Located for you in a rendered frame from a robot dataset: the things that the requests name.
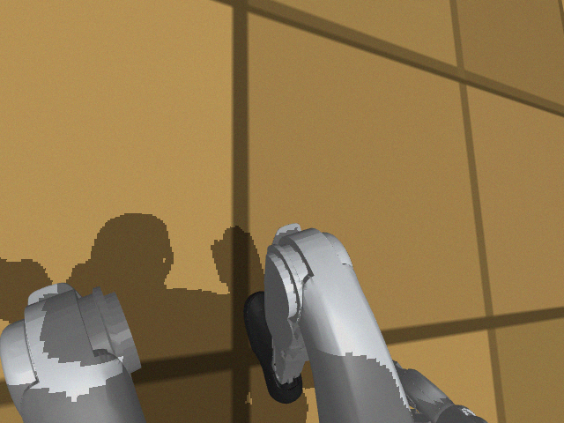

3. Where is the right robot arm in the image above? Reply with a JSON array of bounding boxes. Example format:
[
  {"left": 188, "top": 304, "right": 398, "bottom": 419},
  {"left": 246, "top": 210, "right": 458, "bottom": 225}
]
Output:
[{"left": 436, "top": 405, "right": 488, "bottom": 423}]

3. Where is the right robot hand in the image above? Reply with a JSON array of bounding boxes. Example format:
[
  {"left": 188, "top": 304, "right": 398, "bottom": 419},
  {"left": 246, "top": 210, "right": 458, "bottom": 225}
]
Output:
[{"left": 393, "top": 360, "right": 455, "bottom": 423}]

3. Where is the right robot foot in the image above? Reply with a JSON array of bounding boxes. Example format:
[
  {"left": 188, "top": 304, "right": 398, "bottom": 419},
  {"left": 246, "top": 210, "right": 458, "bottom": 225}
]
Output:
[{"left": 243, "top": 291, "right": 302, "bottom": 404}]

